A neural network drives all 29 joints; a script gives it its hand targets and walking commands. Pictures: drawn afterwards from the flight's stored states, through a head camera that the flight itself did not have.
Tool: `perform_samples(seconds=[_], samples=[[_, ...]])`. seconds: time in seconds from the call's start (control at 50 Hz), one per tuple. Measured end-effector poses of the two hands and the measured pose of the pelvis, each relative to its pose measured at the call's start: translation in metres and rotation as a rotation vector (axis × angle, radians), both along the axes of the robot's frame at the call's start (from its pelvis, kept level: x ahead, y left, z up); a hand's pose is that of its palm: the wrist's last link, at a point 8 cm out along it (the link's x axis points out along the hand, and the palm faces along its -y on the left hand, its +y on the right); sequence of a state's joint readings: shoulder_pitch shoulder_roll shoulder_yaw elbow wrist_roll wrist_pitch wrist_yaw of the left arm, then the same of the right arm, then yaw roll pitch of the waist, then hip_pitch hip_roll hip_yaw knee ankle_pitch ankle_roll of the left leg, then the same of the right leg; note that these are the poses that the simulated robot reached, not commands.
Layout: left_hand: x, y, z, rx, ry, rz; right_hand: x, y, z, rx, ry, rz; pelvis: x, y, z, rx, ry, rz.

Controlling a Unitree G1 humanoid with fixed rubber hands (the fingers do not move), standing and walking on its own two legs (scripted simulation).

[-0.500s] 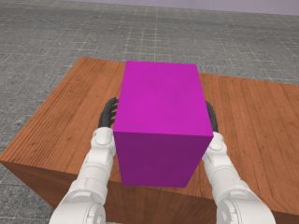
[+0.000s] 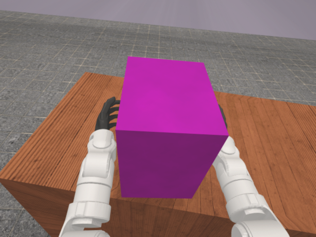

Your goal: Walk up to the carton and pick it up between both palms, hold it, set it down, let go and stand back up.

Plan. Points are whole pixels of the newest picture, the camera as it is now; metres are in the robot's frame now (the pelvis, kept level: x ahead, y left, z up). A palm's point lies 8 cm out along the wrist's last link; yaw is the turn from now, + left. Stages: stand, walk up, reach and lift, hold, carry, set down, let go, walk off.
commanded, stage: reach and lift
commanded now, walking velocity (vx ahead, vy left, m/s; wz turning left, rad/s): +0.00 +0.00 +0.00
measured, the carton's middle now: (161, 131) +0.39 -0.04 +0.10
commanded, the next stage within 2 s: hold in 1.82 s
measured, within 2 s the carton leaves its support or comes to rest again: neither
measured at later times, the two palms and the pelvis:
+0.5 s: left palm (98, 119) +0.37 +0.11 +0.17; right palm (220, 123) +0.35 -0.18 +0.16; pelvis -0.01 -0.01 +0.00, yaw -1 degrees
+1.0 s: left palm (92, 114) +0.37 +0.12 +0.18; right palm (218, 116) +0.36 -0.17 +0.18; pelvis -0.01 +0.00 +0.00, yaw -1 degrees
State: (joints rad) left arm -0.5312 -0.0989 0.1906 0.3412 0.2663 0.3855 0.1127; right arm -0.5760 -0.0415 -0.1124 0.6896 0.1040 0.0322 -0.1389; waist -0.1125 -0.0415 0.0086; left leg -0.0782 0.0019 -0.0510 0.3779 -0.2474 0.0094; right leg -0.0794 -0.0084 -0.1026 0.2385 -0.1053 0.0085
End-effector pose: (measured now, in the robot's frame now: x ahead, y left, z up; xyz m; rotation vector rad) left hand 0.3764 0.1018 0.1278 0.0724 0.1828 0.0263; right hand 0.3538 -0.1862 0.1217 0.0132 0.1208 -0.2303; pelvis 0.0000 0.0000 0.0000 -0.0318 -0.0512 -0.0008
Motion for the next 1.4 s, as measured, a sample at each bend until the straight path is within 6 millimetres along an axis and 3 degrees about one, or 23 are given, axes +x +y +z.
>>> perform_samples(seconds=[0.58,1.4], samples=[[-0.009,0.01,0.044,-0.014,0.009,0.015,0.0,0.008,0.04,0.038,-0.002,0.02,-0.011,-0.007,0.0,0.009,-0.054,-0.009],[-0.013,0.018,0.069,-0.034,-0.007,0.032,0.003,0.016,0.069,0.037,-0.023,0.038,-0.013,-0.007,0.0,0.006,-0.073,-0.011]])
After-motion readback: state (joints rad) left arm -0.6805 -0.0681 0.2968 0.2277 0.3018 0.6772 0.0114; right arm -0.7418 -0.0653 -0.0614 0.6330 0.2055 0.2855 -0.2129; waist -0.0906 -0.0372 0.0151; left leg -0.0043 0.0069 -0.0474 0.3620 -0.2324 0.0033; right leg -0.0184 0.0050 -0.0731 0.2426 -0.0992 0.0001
